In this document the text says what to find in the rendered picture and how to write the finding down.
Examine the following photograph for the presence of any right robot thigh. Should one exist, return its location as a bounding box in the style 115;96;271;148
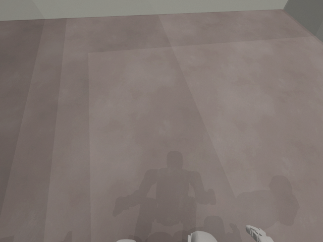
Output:
187;231;217;242

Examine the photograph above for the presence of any right robot hand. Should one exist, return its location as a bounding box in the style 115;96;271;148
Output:
245;225;274;242

